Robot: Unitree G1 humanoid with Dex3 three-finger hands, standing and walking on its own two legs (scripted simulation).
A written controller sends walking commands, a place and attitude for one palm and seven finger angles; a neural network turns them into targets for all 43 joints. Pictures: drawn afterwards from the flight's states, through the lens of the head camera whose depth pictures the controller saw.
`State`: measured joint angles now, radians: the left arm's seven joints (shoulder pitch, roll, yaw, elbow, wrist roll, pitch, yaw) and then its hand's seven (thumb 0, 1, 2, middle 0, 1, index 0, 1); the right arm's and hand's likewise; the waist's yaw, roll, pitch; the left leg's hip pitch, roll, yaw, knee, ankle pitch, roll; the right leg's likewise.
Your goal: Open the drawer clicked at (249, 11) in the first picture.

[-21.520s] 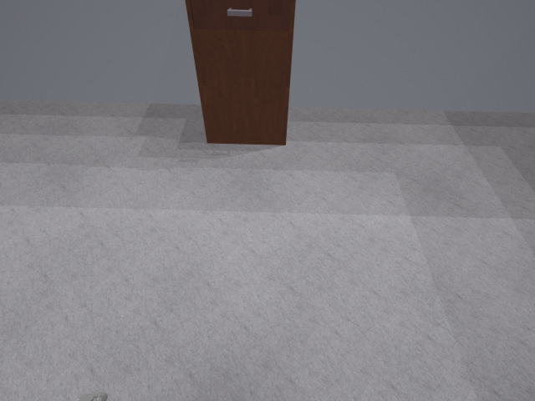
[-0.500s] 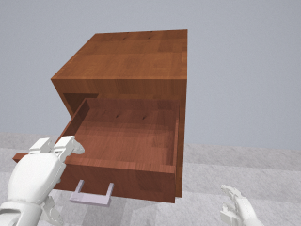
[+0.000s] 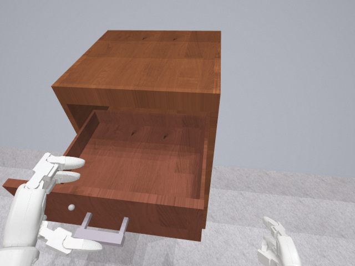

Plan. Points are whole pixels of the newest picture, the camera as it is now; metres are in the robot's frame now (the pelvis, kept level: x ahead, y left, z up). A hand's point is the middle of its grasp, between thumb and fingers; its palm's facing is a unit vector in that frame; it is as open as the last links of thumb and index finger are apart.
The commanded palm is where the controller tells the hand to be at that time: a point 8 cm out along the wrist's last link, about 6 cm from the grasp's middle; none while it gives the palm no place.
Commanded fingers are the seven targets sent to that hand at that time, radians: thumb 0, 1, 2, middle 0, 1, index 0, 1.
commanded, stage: draw the hand back to the body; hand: left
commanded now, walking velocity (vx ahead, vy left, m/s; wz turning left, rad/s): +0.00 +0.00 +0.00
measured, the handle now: (103, 228) +0.20 +0.20 -0.01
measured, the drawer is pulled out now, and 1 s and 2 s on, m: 0.29 0.29 0.29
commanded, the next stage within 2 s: step back with the hand held close in 0.84 s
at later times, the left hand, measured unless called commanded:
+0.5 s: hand (53, 191) +0.19 +0.23 +0.16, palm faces +0.37 -0.83 -0.41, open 9.9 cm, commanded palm +0.14 +0.28 +0.18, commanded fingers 0.00 0.69 0.81 -0.22 -0.44 -0.22 -0.44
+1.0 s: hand (54, 190) +0.19 +0.23 +0.17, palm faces +0.39 -0.82 -0.42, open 7.5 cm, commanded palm +0.13 +0.27 +0.18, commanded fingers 0.00 0.90 0.90 -0.20 -0.30 -0.20 -0.30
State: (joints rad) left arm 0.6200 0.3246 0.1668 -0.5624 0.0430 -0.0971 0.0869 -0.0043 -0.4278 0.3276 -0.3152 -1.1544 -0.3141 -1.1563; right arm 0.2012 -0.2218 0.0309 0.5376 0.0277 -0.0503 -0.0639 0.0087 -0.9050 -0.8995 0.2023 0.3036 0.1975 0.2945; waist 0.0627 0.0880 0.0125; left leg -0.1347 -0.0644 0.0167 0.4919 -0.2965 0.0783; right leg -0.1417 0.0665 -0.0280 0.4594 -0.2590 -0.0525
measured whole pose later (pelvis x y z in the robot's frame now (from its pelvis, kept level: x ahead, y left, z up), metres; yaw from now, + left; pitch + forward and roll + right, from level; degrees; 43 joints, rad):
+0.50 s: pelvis +0.01 +0.00 +0.00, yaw +1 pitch -3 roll -1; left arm 0.57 0.34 0.27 -0.51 -0.08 -0.11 0.10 0.00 0.35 0.67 -0.25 -0.65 -0.25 -0.65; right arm 0.18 -0.24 0.01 0.62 0.03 -0.09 -0.06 0.01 -0.90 -0.90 0.20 0.30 0.20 0.29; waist 0.06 0.08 0.01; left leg -0.10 -0.07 0.00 0.44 -0.28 0.08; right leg -0.10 0.06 -0.04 0.41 -0.25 -0.05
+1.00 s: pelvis +0.01 -0.01 +0.00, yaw +0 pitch -3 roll -1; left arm 0.55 0.35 0.30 -0.48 -0.08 -0.12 0.10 0.02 0.88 0.89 -0.21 -0.30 -0.21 -0.31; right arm 0.19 -0.23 0.01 0.61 0.03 -0.07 -0.06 0.01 -0.90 -0.90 0.20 0.30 0.20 0.29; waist 0.05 0.09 0.01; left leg -0.11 -0.06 0.00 0.45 -0.28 0.06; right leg -0.11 0.08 -0.04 0.40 -0.24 -0.07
